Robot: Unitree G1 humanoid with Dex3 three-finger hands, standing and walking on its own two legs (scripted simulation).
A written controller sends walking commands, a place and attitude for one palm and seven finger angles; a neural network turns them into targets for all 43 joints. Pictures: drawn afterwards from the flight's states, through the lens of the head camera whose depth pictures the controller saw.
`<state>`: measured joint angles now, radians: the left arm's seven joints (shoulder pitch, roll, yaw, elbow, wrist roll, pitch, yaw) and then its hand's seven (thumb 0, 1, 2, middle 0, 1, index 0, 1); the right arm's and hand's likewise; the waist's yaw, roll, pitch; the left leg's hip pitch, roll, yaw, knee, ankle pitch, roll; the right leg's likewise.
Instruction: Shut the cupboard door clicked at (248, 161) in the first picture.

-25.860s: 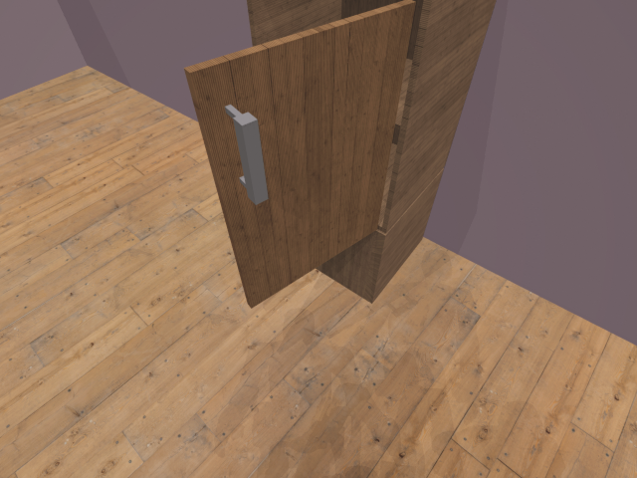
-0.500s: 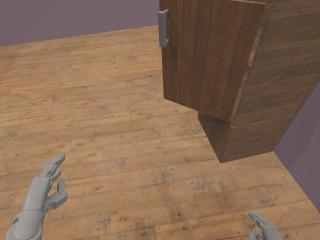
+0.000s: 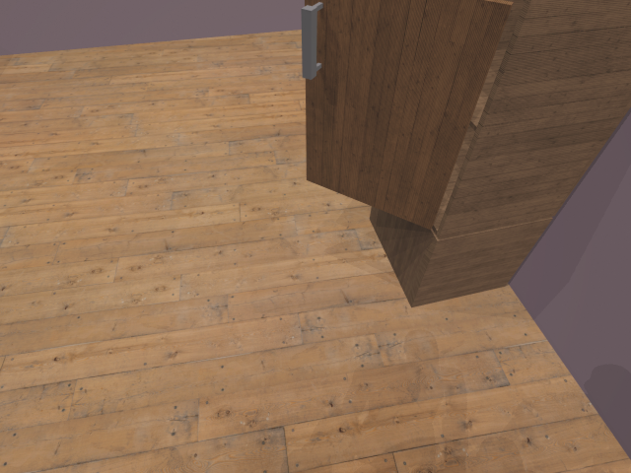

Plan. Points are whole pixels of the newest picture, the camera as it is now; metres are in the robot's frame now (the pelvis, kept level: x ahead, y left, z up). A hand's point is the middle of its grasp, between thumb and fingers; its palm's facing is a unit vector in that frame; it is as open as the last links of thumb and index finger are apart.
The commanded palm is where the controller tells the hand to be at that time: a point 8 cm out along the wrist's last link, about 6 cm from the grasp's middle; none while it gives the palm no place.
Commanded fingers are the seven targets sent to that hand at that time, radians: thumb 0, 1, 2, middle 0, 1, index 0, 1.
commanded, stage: let the arm hang, fingers relaxed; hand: left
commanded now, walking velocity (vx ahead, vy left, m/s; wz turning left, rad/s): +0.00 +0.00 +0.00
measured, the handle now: (314, 41) +0.97 +0.05 +0.11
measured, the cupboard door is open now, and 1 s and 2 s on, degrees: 45 45 45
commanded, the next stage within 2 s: look to check the result in 0.48 s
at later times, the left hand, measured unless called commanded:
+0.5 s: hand out of the picture -0.01 +0.17 -0.18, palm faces +0.02 -0.99 -0.17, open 7.4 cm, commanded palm none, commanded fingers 0.00 0.90 0.90 -0.20 -0.30 -0.20 -0.30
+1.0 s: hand out of the picture +0.03 +0.19 -0.17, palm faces +0.00 -0.97 -0.22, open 7.4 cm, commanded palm none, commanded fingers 0.00 0.90 0.90 -0.20 -0.30 -0.20 -0.30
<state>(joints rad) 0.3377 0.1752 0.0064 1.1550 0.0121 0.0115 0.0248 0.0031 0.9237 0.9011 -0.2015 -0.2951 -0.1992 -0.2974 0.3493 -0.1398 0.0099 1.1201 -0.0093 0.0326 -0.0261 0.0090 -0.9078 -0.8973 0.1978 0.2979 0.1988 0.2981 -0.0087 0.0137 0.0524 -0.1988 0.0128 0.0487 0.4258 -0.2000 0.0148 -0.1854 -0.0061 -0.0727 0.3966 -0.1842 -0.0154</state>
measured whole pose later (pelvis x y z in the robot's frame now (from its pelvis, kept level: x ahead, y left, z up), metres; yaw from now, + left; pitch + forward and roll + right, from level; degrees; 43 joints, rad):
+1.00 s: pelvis +0.02 +0.00 +0.00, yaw -1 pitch -2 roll +0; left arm 0.24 0.19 0.01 1.14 0.02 -0.01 0.02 0.00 0.90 0.90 -0.20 -0.30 -0.20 -0.30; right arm 0.25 -0.19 0.00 1.12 -0.01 0.01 -0.03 0.01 -0.91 -0.90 0.20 0.30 0.20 0.30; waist -0.01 0.01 0.04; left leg -0.15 0.01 0.06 0.37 -0.20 0.01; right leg -0.15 -0.01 -0.06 0.37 -0.19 -0.01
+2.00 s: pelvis +0.01 -0.03 -0.01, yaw +27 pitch +2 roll +0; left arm 0.17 0.21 0.05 0.88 0.03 0.02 0.03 0.00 0.90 0.90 -0.20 -0.30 -0.20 -0.30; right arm 0.19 -0.27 -0.10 0.92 -0.02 0.08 0.01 0.01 -0.91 -0.90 0.20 0.30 0.20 0.30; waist -0.03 0.04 0.09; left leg -0.55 -0.07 -0.08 1.03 -0.44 -0.03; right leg -0.24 -0.03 -0.03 0.54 -0.32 0.01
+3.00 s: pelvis +0.23 +0.18 +0.00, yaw +61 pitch +1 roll +0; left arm 0.20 0.19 0.07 0.91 0.03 -0.04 0.02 -0.01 0.94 0.90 -0.20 -0.30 -0.20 -0.30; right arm 0.19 -0.21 -0.06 0.94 -0.02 0.04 0.03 0.01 -0.91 -0.90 0.19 0.30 0.19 0.30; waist -0.04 -0.02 0.10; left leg -0.56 0.06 0.07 0.93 -0.34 -0.02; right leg -0.19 -0.11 -0.28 0.47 -0.28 0.01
